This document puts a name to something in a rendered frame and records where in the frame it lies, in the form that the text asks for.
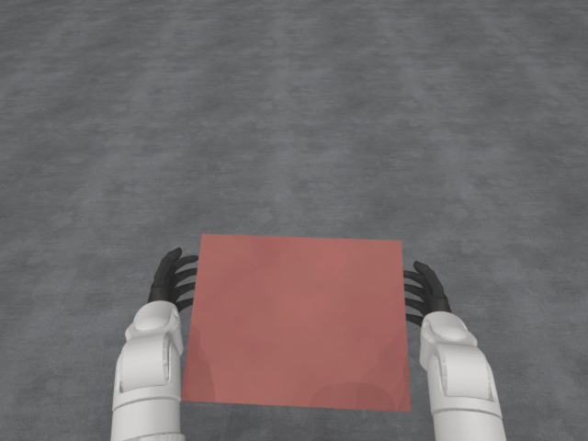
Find robot right forearm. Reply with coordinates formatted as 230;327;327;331
420;311;506;441

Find robot right hand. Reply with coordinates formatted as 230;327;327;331
403;261;452;328

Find robot left hand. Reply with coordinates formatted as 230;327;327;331
147;247;198;313

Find robot left forearm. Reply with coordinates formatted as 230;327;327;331
110;300;186;441

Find carton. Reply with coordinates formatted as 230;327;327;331
181;233;411;412

